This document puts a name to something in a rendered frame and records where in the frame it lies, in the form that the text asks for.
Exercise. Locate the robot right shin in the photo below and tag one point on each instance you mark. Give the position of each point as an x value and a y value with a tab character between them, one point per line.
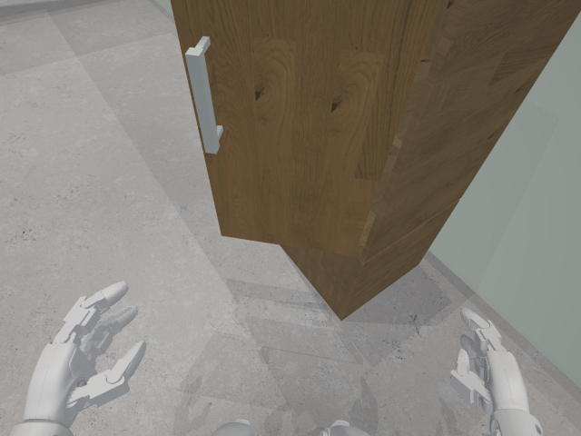
340	423

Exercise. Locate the cupboard door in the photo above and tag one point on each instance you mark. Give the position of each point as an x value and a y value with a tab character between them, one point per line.
310	94

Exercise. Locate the handle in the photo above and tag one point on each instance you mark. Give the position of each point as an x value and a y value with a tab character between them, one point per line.
195	60

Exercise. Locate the robot right forearm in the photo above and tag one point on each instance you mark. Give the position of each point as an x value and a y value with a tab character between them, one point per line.
513	422

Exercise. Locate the robot left hand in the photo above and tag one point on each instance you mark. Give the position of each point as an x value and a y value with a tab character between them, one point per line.
53	393

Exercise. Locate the robot right hand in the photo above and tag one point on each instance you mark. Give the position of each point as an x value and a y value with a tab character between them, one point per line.
493	363

